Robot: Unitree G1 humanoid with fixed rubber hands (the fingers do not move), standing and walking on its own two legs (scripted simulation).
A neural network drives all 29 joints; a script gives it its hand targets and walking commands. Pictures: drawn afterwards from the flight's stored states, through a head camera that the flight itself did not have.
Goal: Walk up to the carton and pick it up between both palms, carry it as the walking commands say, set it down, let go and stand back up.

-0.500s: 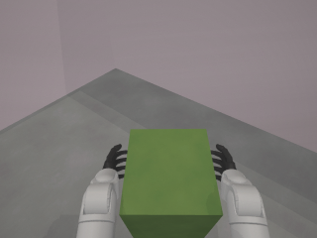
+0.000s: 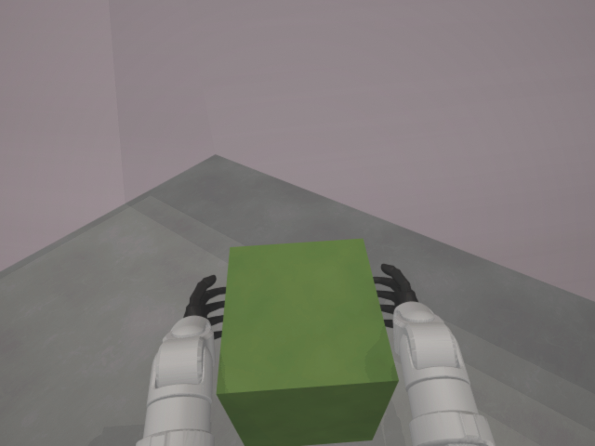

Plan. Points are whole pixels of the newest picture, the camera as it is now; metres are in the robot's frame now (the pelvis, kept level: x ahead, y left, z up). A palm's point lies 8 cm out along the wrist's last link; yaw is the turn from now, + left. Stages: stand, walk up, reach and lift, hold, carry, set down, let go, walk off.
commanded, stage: hold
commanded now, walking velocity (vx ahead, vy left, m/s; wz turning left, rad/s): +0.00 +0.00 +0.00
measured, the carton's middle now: (303, 347) +0.29 +0.05 -0.02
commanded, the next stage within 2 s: set down in 0.26 s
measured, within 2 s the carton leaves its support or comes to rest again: neither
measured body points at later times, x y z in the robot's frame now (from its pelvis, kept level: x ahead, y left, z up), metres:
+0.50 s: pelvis +0.00 +0.00 +0.00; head -0.05 -0.01 +0.45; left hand +0.28 +0.19 +0.03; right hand +0.33 -0.10 +0.04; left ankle +0.02 +0.13 -0.74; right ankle +0.02 -0.09 -0.74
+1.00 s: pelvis -0.01 +0.01 -0.02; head +0.05 +0.02 +0.42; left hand +0.30 +0.20 -0.05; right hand +0.34 -0.09 -0.05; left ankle +0.02 +0.13 -0.74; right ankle +0.02 -0.09 -0.74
